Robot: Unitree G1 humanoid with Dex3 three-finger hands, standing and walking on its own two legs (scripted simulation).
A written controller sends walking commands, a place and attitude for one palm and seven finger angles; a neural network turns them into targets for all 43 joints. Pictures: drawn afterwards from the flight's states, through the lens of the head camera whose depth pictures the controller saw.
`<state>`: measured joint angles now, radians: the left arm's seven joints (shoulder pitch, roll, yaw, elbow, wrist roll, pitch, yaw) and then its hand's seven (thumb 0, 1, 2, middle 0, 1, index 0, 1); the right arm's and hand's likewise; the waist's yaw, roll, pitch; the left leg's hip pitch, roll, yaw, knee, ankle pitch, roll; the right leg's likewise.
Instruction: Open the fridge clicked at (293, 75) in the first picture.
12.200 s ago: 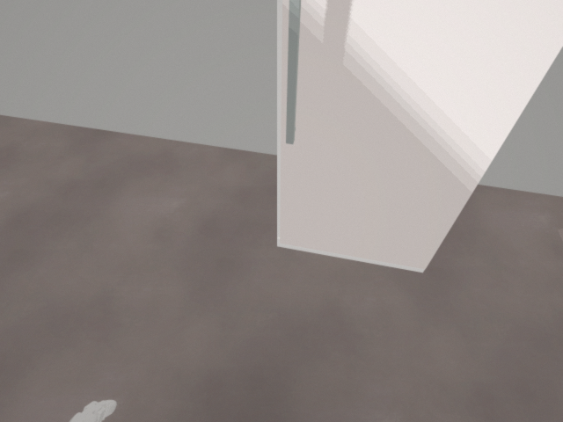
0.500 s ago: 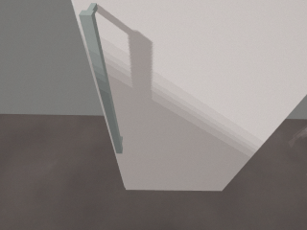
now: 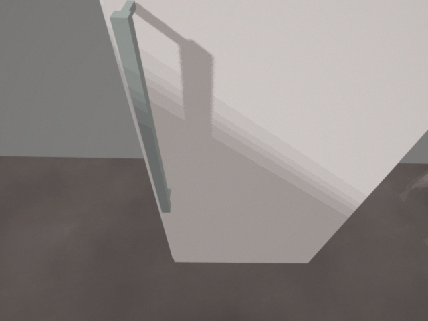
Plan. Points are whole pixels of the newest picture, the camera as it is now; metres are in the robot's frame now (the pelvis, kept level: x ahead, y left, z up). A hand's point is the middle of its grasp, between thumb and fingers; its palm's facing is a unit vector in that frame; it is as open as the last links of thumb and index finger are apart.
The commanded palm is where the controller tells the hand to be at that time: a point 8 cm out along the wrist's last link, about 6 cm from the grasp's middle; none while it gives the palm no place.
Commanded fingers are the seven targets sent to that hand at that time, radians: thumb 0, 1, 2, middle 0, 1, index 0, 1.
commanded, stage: raise the hand to about handle height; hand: left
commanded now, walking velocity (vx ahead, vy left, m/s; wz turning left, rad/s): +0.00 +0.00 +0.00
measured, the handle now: (153, 139) +0.41 +0.15 +0.12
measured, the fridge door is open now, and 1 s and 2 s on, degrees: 0 0 0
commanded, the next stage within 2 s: none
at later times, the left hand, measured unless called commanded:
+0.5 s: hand (131, 316) +0.14 +0.16 -0.05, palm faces +0.09 -1.00 +0.02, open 8.7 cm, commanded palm +0.12 +0.23 -0.01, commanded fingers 0.00 0.36 0.67 -0.24 -0.64 -0.24 -0.64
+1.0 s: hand (75, 262) +0.19 +0.23 +0.06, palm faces +0.19 -0.98 -0.08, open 11.7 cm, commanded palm +0.15 +0.27 +0.06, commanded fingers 0.00 -0.22 0.42 -0.28 -1.02 -0.28 -1.02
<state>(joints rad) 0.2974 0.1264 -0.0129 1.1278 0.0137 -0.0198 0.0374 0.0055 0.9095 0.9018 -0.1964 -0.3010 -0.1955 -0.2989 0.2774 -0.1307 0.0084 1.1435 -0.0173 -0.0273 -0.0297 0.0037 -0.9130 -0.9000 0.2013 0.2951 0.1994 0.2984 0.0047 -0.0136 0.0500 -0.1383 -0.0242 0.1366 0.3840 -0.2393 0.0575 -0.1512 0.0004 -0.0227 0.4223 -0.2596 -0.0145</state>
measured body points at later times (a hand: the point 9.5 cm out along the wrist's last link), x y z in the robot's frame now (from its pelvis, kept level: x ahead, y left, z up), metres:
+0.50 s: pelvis -0.03 -0.03 -0.05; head -0.01 +0.00 +0.40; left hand +0.13 +0.21 -0.05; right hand +0.21 -0.27 -0.07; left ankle -0.02 +0.08 -0.74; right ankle -0.02 -0.11 -0.74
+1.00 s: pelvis -0.02 -0.02 -0.04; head +0.01 -0.02 +0.41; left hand +0.18 +0.29 +0.06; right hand +0.13 -0.26 -0.13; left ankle -0.02 +0.08 -0.74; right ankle -0.02 -0.11 -0.74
